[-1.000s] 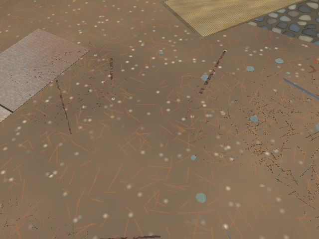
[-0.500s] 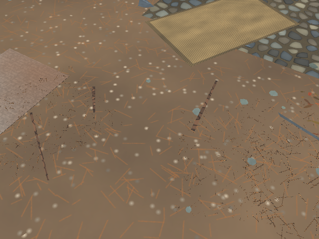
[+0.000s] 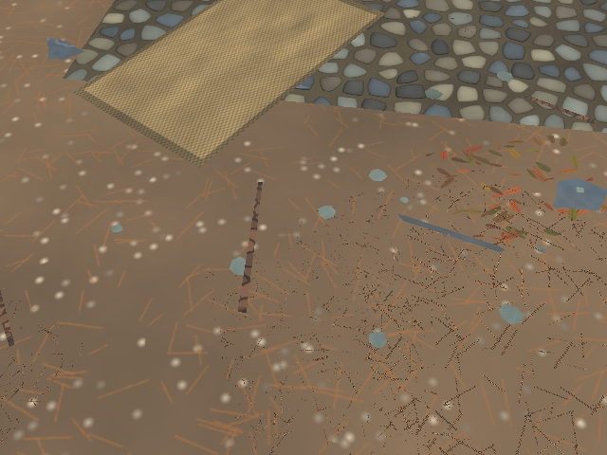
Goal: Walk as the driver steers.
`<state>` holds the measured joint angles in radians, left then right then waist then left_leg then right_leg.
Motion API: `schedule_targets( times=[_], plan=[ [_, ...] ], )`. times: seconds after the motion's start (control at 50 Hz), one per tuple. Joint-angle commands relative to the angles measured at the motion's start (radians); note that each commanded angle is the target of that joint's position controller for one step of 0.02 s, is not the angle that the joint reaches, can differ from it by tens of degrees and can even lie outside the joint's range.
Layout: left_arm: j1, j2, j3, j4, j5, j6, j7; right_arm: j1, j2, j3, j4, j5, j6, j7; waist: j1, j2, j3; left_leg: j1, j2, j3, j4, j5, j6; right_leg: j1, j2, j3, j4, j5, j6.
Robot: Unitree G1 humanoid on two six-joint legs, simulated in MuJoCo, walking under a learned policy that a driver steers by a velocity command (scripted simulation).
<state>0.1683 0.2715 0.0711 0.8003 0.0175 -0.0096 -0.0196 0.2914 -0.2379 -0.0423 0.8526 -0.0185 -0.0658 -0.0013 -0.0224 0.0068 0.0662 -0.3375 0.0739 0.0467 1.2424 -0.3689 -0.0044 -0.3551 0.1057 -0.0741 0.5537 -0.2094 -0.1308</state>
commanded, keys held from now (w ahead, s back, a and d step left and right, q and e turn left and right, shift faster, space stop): w+e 0.88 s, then w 0.12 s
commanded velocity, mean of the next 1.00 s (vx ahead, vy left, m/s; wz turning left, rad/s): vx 0.50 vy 0.00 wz -0.58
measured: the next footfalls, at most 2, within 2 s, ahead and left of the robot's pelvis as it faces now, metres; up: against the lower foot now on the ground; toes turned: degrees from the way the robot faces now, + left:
left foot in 0.42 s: +0.42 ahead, +0.09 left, +0.00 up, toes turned -17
right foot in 0.94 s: +0.56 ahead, -0.23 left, +0.00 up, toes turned -37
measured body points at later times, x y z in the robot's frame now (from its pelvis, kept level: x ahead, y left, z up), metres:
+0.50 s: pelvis +0.28 +0.03 +0.00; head +0.31 +0.03 +0.45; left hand +0.37 +0.30 -0.13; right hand +0.40 -0.26 -0.08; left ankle +0.39 +0.10 -0.73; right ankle +0.10 -0.03 -0.66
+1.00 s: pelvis +0.50 -0.11 -0.01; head +0.53 -0.14 +0.44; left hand +0.81 -0.03 -0.09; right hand +0.34 -0.33 -0.15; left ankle +0.41 +0.10 -0.66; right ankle +0.53 -0.20 -0.73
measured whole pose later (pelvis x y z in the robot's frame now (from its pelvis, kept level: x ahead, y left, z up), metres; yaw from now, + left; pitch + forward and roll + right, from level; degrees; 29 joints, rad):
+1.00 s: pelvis +0.50 -0.11 -0.01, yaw -35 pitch +2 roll +1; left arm 0.06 0.26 0.04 0.68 0.04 -0.02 -0.05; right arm 0.39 -0.26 -0.04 0.86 -0.01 -0.04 0.00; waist -0.06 0.01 0.06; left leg -0.14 0.11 0.17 0.94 -0.45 -0.02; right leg -0.47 0.05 -0.08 0.63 -0.18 -0.12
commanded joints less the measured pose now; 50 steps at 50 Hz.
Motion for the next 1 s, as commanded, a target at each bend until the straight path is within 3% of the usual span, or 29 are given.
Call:
schedule_targets(
  times=[0.02, 0.06, 0.12, 0.22, 0.3, 0.36, 0.38, 0.4, 0.42, 0.44, 0.46, 0.48, 0.5, 0.52, 0.56, 0.64, 0.76, 0.86, 0.9, 0.92, 0.94, 0.96, 0.98, 1.0],
  plan=[
    [0.082, 0.112, 0.029, -0.025, -0.016, -0.019, 0.019, 0.018, -0.11, -0.02, -0.086, -0.026, -0.001, 0.003, -0.001, 0.005, -0.07, -0.245, 0.054, -0.081, -0.051, 0.051, -0.012, 0.237, -0.277, 0.375, -0.309, 0.329, -0.163],
    [0.104, 0.121, 0.028, -0.02, -0.021, -0.04, 0.013, 0.021, -0.097, -0.019, -0.092, -0.034, 0.028, 0.01, -0.013, -0.006, -0.084, -0.224, 0.046, -0.065, -0.104, 0.061, -0.032, 0.202, -0.244, 0.34, -0.32, 0.395, -0.166],
    [0.162, 0.149, 0.035, -0.01, -0.018, -0.047, 0.011, -0.082, -0.088, -0.015, -0.131, -0.031, 0.041, 0.015, 0.014, -0.029, -0.051, -0.29, 0.043, -0.049, -0.225, 0.162, -0.054, 0.188, -0.216, 0.335, -0.35, 0.341, -0.148],
    [0.263, 0.153, 0.036, 0.004, -0.017, -0.043, 0.015, -0.267, -0.09, -0.007, -0.191, -0.023, 0.036, 0.022, 0.088, -0.062, -0.031, -0.362, 0.011, -0.057, -0.452, 0.32, -0.059, 0.287, -0.205, 0.372, -0.327, 0.335, -0.109],
    [0.314, 0.163, 0.037, 0.007, -0.006, -0.041, 0.025, -0.37, -0.094, 0.003, -0.235, -0.014, 0.021, 0.028, 0.122, -0.072, -0.025, -0.345, -0.034, -0.056, -0.579, 0.328, -0.041, 0.363, -0.222, 0.413, -0.262, 0.438, -0.103],
    [0.266, 0.187, 0.042, -0.011, 0.0, -0.041, 0.035, -0.311, -0.124, -0.002, -0.234, -0.008, 0.008, 0.023, 0.073, -0.091, -0.033, -0.173, -0.064, -0.072, -0.686, 0.267, -0.008, 0.335, -0.235, 0.452, -0.2, 0.496, -0.06],
    [0.23, 0.197, 0.044, -0.021, 0.001, -0.044, 0.033, -0.229, -0.143, -0.011, -0.211, -0.006, 0.003, 0.016, 0.032, -0.095, -0.059, -0.037, -0.091, -0.063, -0.712, 0.223, 0.009, 0.292, -0.221, 0.45, -0.14, 0.577, -0.037],
    [0.209, 0.201, 0.043, -0.024, -0.004, -0.049, 0.026, -0.104, -0.167, -0.022, -0.174, -0.007, -0.006, 0.004, -0.03, -0.062, -0.12, 0.137, -0.106, -0.049, -0.767, 0.228, 0.03, 0.255, -0.176, 0.424, 0.0, 0.627, -0.013],
    [0.208, 0.163, 0.032, -0.035, -0.014, -0.057, 0.015, 0.038, -0.218, -0.038, -0.155, -0.023, -0.019, -0.011, -0.092, 0.01, -0.228, 0.366, 0.015, -0.162, -0.804, 0.15, 0.07, 0.151, -0.108, 0.369, 0.231, 0.492, 0.013],
    [0.26, 0.062, 0.008, -0.073, -0.043, -0.061, 0.015, 0.132, -0.305, -0.056, -0.164, -0.048, -0.015, -0.026, -0.092, 0.187, -0.364, 0.617, 0.295, -0.531, -0.867, -0.039, 0.14, -0.098, 0.016, 0.246, 0.532, -0.036, 0.048],
    [0.32, 0.104, 0.01, -0.084, -0.019, -0.052, 0.018, 0.074, -0.309, -0.061, -0.162, -0.033, 0.0, -0.019, -0.019, 0.291, -0.377, 0.586, 0.383, -0.846, -0.968, -0.083, 0.211, -0.246, 0.026, 0.205, 0.666, -0.341, 0.046],
    [0.286, 0.139, 0.016, -0.051, 0.003, -0.036, 0.021, -0.003, -0.206, -0.041, -0.178, -0.022, 0.008, -0.015, 0.003, 0.118, -0.221, 0.447, 0.347, -0.723, -0.971, -0.167, 0.203, -0.284, -0.054, 0.208, 0.719, -0.252, 0.044],
    [0.225, 0.132, 0.013, -0.05, 0.008, -0.031, 0.01, -0.049, -0.137, -0.024, -0.178, -0.015, 0.008, -0.011, 0.002, 0.028, -0.119, 0.324, 0.287, -0.559, -0.991, -0.107, 0.185, -0.268, -0.086, 0.19, 0.684, -0.178, 0.052],
    [0.205, 0.112, 0.011, -0.054, 0.009, -0.024, 0.0, -0.069, -0.115, -0.017, -0.173, -0.017, 0.005, -0.01, 0.018, 0.046, -0.078, 0.254, 0.237, -0.433, -1.018, 0.0, 0.158, -0.244, -0.114, 0.177, 0.64, -0.145, 0.059],
    [0.196, 0.099, 0.008, -0.057, 0.023, -0.002, -0.017, -0.044, -0.115, -0.015, -0.143, -0.01, -0.012, -0.01, 0.03, 0.102, -0.051, 0.189, 0.189, -0.277, -1.044, 0.188, 0.145, -0.213, -0.139, 0.156, 0.616, -0.118, 0.075],
    [0.095, 0.081, 0.001, -0.104, 0.02, 0.013, -0.038, 0.001, -0.133, -0.026, -0.111, 0.003, -0.04, 0.003, 0.029, 0.087, -0.047, 0.219, 0.199, -0.139, -1.089, 0.35, 0.169, -0.303, -0.161, 0.146, 0.58, -0.019, 0.092],
    [-0.1, 0.042, -0.022, -0.17, 0.015, 0.006, -0.06, 0.045, -0.145, -0.032, -0.073, 0.0, -0.035, 0.004, -0.006, 0.08, -0.006, 0.251, 0.16, 0.059, -1.093, 0.441, 0.142, -0.304, -0.171, 0.068, 0.284, 0.178, 0.1],
    [-0.2, 0.051, -0.024, -0.214, 0.026, 0.006, -0.067, 0.113, -0.187, -0.044, -0.035, 0.0, -0.014, -0.008, -0.032, 0.083, 0.016, 0.365, 0.201, 0.131, -1.024, 0.595, 0.114, -0.233, -0.139, -0.024, 0.1, 0.068, 0.042],
    [-0.153, 0.063, -0.016, -0.205, 0.035, 0.004, -0.055, 0.132, -0.214, -0.047, -0.019, -0.001, 0.001, -0.013, -0.005, 0.099, -0.029, 0.406, 0.208, 0.167, -0.87, 0.92, 0.103, -0.123, -0.073, -0.058, 0.059, -0.048, 0.002],
    [-0.056, 0.076, -0.006, -0.177, 0.039, -0.003, -0.047, 0.137, -0.224, -0.046, -0.013, -0.001, 0.01, -0.015, 0.039, 0.095, -0.087, 0.399, 0.205, 0.181, -0.72, 1.024, 0.1, -0.005, -0.03, -0.058, 0.022, -0.072, -0.025],
    [0.121, 0.098, 0.009, -0.116, 0.048, -0.014, -0.034, 0.129, -0.215, -0.039, -0.02, 0.002, 0.015, -0.014, 0.119, 0.049, -0.186, 0.301, 0.178, 0.208, -0.498, 0.943, 0.08, 0.231, -0.009, -0.035, -0.055, -0.018, -0.053],
    [0.248, 0.19, 0.036, -0.093, 0.059, -0.018, -0.015, 0.154, -0.139, -0.016, -0.067, 0.013, 0.012, -0.005, 0.154, -0.1, -0.325, 0.002, 0.13, 0.21, -0.182, 0.532, 0.043, 0.558, -0.249, 0.286, -0.093, -0.19, -0.125],
    [0.23, 0.275, 0.053, -0.107, 0.015, -0.011, -0.004, 0.142, -0.104, -0.011, -0.123, 0.009, 0.008, 0.008, 0.109, -0.264, -0.412, -0.297, -0.057, 0.117, 0.115, -0.168, -0.004, 0.701, -0.495, 0.797, -0.242, -0.096, -0.228],
    [0.239, 0.246, 0.05, -0.101, 0.001, -0.004, 0.007, 0.039, -0.176, -0.027, -0.13, 0.0, 0.01, 0.007, 0.15, -0.096, -0.342, -0.382, -0.023, -0.025, 0.156, -0.089, 0.002, 0.657, -0.474, 0.692, -0.25, 0.092, -0.22]
  ],
)
Velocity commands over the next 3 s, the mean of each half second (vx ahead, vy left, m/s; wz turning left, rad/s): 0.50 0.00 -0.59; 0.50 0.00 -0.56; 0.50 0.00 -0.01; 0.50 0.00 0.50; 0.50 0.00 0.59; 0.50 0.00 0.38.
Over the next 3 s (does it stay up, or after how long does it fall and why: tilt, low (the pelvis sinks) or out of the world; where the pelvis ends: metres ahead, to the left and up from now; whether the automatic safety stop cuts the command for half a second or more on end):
stays up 1.49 -0.39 0.01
